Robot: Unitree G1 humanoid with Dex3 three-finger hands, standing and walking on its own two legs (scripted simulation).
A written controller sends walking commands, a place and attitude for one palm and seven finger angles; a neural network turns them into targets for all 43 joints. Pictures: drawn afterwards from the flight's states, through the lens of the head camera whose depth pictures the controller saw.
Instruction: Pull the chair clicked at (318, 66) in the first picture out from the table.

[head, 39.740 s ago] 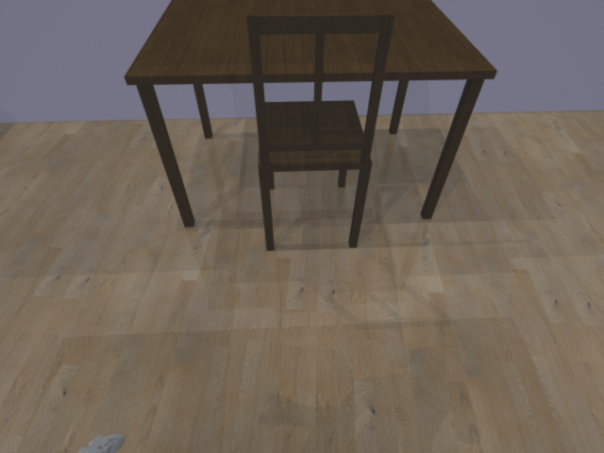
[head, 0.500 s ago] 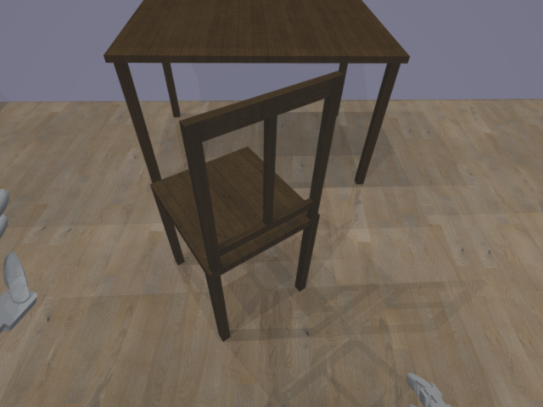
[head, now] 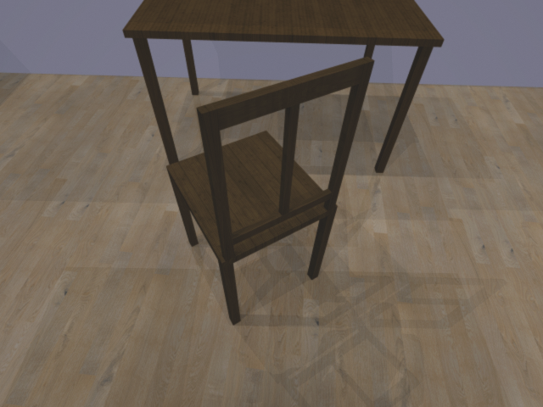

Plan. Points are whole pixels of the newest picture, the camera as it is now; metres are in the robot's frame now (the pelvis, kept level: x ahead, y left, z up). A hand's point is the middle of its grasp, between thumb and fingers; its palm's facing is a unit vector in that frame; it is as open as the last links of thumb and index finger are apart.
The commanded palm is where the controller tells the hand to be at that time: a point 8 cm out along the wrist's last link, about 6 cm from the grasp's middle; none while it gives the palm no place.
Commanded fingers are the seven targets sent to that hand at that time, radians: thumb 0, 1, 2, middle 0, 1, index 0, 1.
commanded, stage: let the arm hang, fingers relaxed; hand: left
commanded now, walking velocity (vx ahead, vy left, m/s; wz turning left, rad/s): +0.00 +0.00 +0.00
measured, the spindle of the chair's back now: (287, 166) +0.62 +0.00 -0.05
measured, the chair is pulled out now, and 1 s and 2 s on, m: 0.61 0.61 0.61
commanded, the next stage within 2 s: look to check the result in 0.64 s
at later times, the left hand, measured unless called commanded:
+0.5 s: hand out of the picture +0.01 +0.15 -0.17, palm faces +0.02 -0.98 -0.19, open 7.3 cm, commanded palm none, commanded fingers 0.00 0.90 0.90 -0.20 -0.30 -0.20 -0.30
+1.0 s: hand out of the picture +0.01 +0.13 -0.17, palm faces +0.02 -0.98 -0.18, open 7.3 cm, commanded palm none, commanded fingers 0.00 0.90 0.90 -0.20 -0.30 -0.20 -0.30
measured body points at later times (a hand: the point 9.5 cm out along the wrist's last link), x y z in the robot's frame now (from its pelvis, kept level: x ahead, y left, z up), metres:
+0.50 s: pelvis +0.01 -0.01 +0.01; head +0.01 -0.02 +0.46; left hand +0.01 +0.20 -0.15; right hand +0.00 -0.22 -0.16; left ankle +0.01 +0.10 -0.74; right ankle +0.02 -0.11 -0.74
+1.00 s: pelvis +0.01 -0.02 +0.01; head +0.02 -0.03 +0.46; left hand +0.01 +0.19 -0.15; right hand -0.03 -0.22 -0.16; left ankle +0.01 +0.10 -0.74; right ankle +0.02 -0.11 -0.74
